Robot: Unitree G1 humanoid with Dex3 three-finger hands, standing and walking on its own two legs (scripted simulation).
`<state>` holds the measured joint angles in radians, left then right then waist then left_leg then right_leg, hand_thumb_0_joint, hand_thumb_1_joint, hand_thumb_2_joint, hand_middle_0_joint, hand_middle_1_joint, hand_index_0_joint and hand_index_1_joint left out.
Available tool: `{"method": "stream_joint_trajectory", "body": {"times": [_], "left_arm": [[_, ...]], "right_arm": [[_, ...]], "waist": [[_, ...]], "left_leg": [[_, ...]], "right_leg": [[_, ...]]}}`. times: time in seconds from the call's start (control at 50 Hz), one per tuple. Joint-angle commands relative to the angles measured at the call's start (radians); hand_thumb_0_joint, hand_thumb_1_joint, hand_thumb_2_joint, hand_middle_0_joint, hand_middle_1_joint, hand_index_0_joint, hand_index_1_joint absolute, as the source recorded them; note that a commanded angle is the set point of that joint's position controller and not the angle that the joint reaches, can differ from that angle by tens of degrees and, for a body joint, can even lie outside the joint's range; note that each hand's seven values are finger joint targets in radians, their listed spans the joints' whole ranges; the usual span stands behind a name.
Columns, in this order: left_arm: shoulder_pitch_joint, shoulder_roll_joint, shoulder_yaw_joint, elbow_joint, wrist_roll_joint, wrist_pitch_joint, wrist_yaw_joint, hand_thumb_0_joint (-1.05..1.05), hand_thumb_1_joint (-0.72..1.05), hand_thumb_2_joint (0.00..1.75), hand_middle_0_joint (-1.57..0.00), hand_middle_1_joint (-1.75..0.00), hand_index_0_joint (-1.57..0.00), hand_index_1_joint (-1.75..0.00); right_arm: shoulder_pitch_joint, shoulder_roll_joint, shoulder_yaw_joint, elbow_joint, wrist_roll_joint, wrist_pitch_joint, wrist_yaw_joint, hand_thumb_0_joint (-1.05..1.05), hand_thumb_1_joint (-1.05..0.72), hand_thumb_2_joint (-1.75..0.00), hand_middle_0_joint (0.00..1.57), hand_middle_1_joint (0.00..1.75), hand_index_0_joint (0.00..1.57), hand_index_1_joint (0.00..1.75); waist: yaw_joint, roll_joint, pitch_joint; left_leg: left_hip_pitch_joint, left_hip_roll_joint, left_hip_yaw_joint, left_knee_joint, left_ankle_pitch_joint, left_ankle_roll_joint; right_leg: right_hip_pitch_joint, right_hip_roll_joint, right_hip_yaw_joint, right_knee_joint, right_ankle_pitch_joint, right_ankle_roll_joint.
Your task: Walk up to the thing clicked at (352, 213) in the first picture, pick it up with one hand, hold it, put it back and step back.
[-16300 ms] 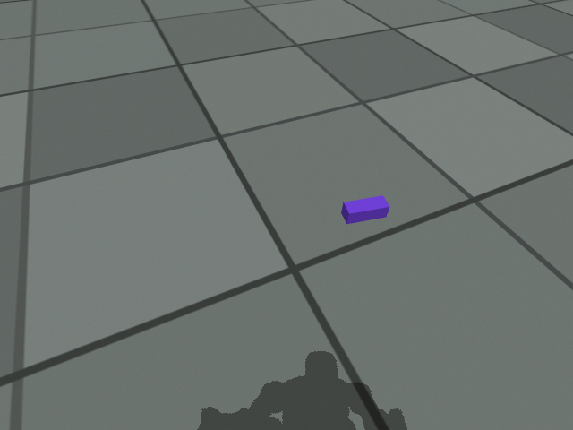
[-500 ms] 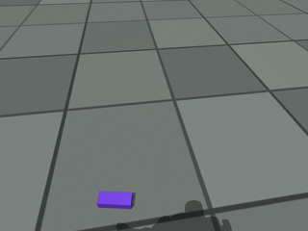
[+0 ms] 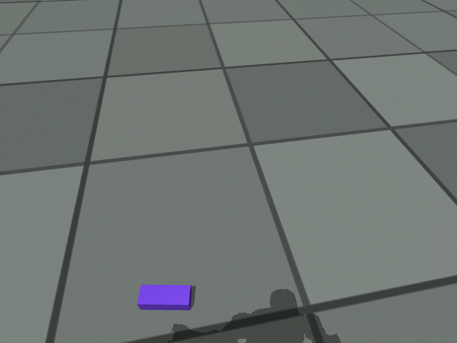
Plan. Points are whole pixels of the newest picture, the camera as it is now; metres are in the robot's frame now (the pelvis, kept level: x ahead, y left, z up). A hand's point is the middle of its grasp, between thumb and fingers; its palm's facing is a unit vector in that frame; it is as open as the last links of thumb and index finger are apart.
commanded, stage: stand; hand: left
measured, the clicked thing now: (165, 297) +0.44 +0.25 -0.74
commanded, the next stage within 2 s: none
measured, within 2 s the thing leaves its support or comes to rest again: neither
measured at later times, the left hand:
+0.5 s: hand out of the picture +0.07 +0.24 -0.15, palm faces -0.02 -0.94 -0.34, open 7.4 cm
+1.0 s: hand out of the picture +0.07 +0.24 -0.15, palm faces -0.03 -0.94 -0.34, open 7.4 cm
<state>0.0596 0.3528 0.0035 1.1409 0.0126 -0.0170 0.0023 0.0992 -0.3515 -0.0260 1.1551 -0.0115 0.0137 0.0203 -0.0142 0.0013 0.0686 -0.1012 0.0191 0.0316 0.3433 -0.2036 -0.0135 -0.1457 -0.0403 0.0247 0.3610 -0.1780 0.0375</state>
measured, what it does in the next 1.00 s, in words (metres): stands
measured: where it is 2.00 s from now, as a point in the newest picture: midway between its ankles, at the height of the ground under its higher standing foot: outside the picture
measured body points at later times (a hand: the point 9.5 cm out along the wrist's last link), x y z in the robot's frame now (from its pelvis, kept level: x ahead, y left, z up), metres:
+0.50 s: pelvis -0.01 -0.01 +0.00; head +0.00 -0.01 +0.45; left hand +0.07 +0.29 -0.13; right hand +0.09 -0.31 -0.13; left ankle -0.01 +0.13 -0.75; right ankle +0.01 -0.14 -0.75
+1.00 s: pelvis -0.01 -0.01 +0.00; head +0.00 -0.01 +0.45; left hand +0.07 +0.29 -0.13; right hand +0.07 -0.31 -0.13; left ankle -0.01 +0.13 -0.75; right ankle +0.01 -0.14 -0.75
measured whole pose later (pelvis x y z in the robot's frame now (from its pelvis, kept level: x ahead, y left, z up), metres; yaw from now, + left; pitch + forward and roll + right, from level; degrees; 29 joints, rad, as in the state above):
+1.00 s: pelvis -0.01 -0.01 +0.00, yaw +1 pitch -3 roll +0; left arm 0.10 0.36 -0.01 1.12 0.01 -0.01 -0.01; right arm 0.10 -0.35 -0.01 1.16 -0.01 0.00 0.02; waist 0.00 0.00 0.06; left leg -0.09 0.03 0.01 0.31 -0.17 -0.03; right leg -0.13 -0.03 0.00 0.33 -0.15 0.02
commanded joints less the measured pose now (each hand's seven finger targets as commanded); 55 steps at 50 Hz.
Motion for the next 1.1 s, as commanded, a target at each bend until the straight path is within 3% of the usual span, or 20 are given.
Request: {"method": "stream_joint_trajectory", "body": {"times": [0.0, 0.18, 0.46, 0.58, 0.7, 1.08], "left_arm": [[-0.039, 0.206, 0.043, -0.061, -0.011, -0.014, 0.009, 0.00, 0.90, 0.90, -0.20, -0.30, -0.20, -0.30], [-0.034, 0.211, 0.043, -0.068, -0.007, -0.012, 0.005, 0.00, 0.90, 0.90, -0.20, -0.30, -0.20, -0.30], [-0.027, 0.216, 0.037, -0.076, -0.003, -0.015, 0.004, 0.00, 0.90, 0.90, -0.20, -0.30, -0.20, -0.30], [-0.015, 0.220, 0.035, -0.073, -0.003, -0.018, 0.004, 0.00, 0.90, 0.90, -0.20, -0.30, -0.20, -0.30], [0.002, 0.222, 0.032, -0.073, -0.005, -0.017, 0.003, 0.00, 0.90, 0.90, -0.20, -0.30, -0.20, -0.30], [-0.007, 0.225, 0.032, -0.075, -0.005, -0.014, 0.004, 0.00, 0.90, 0.90, -0.20, -0.30, -0.20, -0.30]], "right_arm": [[-0.067, -0.218, -0.034, -0.070, 0.005, -0.037, -0.022, 0.00, -0.90, -0.90, 0.20, 0.30, 0.20, 0.30], [-0.073, -0.213, -0.029, -0.068, 0.006, -0.044, -0.026, 0.00, -0.90, -0.90, 0.20, 0.30, 0.20, 0.30], [-0.076, -0.209, -0.028, -0.066, 0.001, -0.037, -0.018, 0.00, -0.90, -0.90, 0.20, 0.30, 0.20, 0.30], [-0.064, -0.209, -0.029, -0.063, 0.001, -0.035, -0.015, 0.00, -0.90, -0.90, 0.20, 0.30, 0.20, 0.30], [-0.056, -0.209, -0.026, -0.061, 0.002, -0.039, -0.017, 0.00, -0.90, -0.90, 0.20, 0.30, 0.20, 0.30], [-0.037, -0.212, -0.021, -0.067, 0.002, -0.038, -0.022, 0.00, -0.90, -0.90, 0.20, 0.30, 0.20, 0.30]], "waist": [[0.009, -0.003, -0.118], [0.005, 0.015, -0.132], [0.004, 0.006, -0.085], [0.007, -0.021, -0.082], [0.012, 0.002, -0.102], [0.009, -0.003, -0.090]], "left_leg": [[0.022, 0.121, -0.096, -0.066, 0.218, 0.026], [0.042, 0.124, -0.088, -0.070, 0.236, 0.017], [0.008, 0.112, -0.088, -0.090, 0.053, 0.018], [0.007, 0.112, -0.091, -0.082, 0.072, 0.023], [0.015, 0.117, -0.097, -0.082, 0.116, 0.020], [0.011, 0.118, -0.097, -0.088, 0.117, 0.019]], "right_leg": [[0.051, -0.084, 0.057, -0.044, 0.201, -0.042], [0.067, -0.091, 0.057, -0.055, 0.234, -0.044], [0.012, -0.089, 0.070, -0.110, 0.064, -0.045], [0.014, -0.089, 0.069, -0.109, 0.055, -0.045], [0.029, -0.089, 0.063, -0.089, 0.108, -0.051], [0.029, -0.088, 0.056, -0.081, 0.110, -0.051]]}}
